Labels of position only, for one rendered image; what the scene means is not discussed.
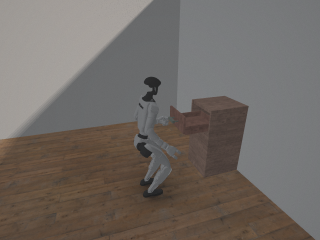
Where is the left robot hand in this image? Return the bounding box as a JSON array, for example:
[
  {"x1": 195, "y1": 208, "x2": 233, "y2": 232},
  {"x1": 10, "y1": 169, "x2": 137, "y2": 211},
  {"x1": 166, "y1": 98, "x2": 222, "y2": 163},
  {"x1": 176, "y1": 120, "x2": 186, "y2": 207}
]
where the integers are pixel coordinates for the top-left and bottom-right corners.
[{"x1": 158, "y1": 116, "x2": 169, "y2": 126}]

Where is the cabinet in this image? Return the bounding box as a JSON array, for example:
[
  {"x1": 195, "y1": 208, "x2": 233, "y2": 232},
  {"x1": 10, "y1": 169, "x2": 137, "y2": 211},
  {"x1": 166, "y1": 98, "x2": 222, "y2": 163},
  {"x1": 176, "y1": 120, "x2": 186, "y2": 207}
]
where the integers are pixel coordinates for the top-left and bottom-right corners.
[{"x1": 188, "y1": 96, "x2": 249, "y2": 178}]

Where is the right robot upper arm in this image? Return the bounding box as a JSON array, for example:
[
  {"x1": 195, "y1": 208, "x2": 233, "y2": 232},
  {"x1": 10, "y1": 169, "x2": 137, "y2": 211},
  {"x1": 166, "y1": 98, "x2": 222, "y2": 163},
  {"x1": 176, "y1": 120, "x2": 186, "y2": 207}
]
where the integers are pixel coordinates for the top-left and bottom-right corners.
[{"x1": 144, "y1": 102, "x2": 159, "y2": 135}]

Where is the right robot shin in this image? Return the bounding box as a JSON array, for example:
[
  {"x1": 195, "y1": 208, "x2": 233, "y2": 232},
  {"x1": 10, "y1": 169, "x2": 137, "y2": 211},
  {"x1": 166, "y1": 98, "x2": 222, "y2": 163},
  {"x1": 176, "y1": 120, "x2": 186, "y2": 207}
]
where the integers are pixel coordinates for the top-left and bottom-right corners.
[{"x1": 148, "y1": 166, "x2": 172, "y2": 193}]

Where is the right robot hand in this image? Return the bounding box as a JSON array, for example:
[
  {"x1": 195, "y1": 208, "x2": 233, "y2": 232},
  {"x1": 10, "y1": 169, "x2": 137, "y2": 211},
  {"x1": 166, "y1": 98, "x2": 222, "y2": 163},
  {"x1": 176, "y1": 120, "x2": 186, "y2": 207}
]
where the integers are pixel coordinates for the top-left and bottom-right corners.
[{"x1": 166, "y1": 145, "x2": 181, "y2": 160}]

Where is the robot right forearm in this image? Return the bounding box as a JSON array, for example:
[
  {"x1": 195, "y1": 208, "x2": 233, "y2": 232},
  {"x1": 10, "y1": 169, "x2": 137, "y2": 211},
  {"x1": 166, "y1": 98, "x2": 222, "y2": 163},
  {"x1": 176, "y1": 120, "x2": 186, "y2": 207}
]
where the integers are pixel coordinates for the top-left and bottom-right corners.
[{"x1": 147, "y1": 128, "x2": 170, "y2": 151}]

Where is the handle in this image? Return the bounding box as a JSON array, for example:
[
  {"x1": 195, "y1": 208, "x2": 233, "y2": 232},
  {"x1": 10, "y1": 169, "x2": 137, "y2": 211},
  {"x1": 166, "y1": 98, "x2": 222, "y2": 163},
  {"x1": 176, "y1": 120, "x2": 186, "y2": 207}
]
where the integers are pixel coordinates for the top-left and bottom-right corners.
[{"x1": 168, "y1": 116, "x2": 178, "y2": 123}]

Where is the drawer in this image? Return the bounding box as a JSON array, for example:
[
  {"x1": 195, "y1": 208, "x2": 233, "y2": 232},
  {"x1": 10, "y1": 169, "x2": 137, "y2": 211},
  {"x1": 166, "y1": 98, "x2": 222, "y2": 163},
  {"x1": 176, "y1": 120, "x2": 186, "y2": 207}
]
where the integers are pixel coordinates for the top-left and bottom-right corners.
[{"x1": 170, "y1": 105, "x2": 210, "y2": 135}]

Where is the right robot thigh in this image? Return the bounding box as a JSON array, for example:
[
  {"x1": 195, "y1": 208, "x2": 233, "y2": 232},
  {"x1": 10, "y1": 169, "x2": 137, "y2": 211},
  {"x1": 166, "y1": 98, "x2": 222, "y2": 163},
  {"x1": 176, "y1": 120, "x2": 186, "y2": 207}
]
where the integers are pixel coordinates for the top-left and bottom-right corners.
[{"x1": 139, "y1": 143, "x2": 171, "y2": 171}]

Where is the left robot upper arm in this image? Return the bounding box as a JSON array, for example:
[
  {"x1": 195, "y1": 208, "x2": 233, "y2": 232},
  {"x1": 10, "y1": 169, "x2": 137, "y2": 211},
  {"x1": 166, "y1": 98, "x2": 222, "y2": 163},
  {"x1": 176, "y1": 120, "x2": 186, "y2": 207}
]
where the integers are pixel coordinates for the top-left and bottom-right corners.
[{"x1": 133, "y1": 95, "x2": 144, "y2": 121}]

